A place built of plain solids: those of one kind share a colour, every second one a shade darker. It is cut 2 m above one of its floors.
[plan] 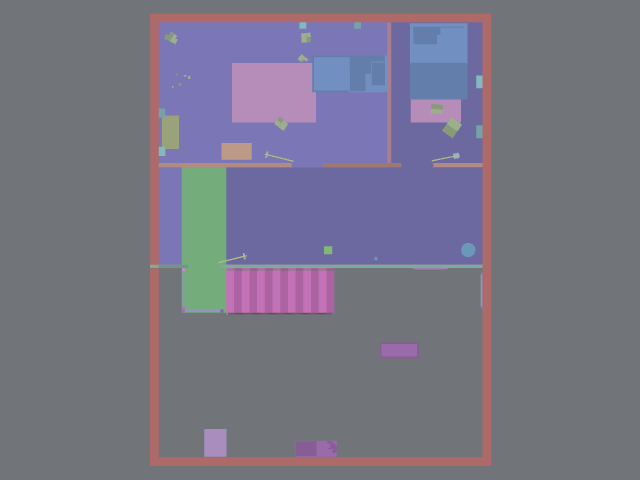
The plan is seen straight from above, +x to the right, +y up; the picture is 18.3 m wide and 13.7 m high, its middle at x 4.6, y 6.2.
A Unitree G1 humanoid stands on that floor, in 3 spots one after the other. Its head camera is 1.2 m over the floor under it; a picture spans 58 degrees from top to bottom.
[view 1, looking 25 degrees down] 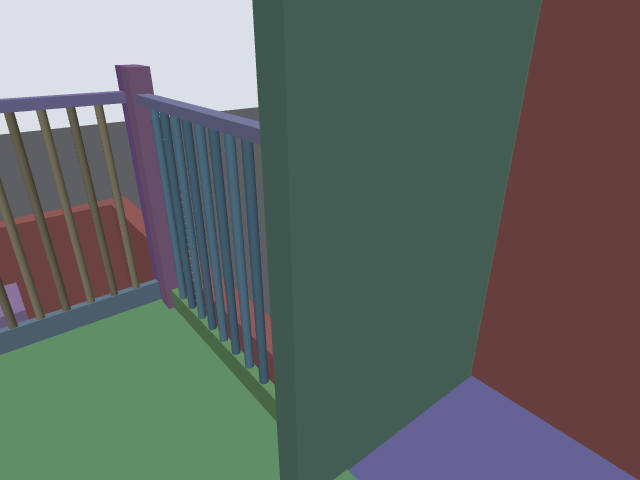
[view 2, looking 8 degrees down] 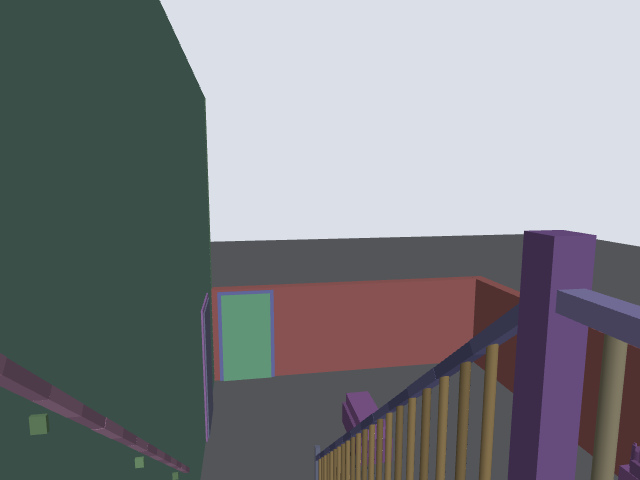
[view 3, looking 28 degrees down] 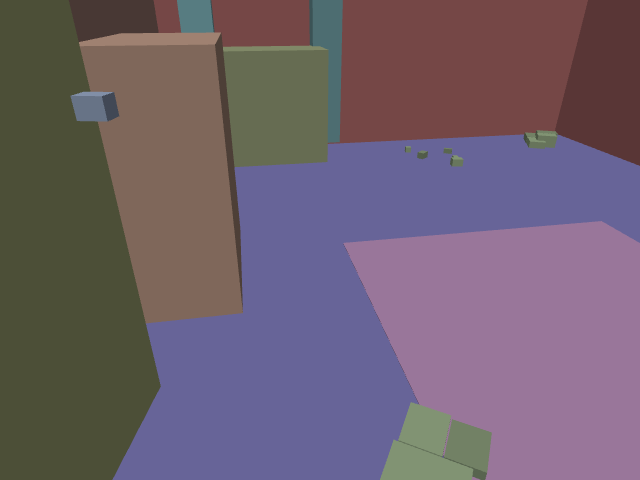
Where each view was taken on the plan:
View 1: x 1.29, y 6.15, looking -129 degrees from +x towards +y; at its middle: stair_wall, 0.93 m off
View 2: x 1.08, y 4.76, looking -10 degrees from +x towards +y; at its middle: ground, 27.80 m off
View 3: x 4.25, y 9.04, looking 170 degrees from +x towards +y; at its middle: upper_floor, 2.56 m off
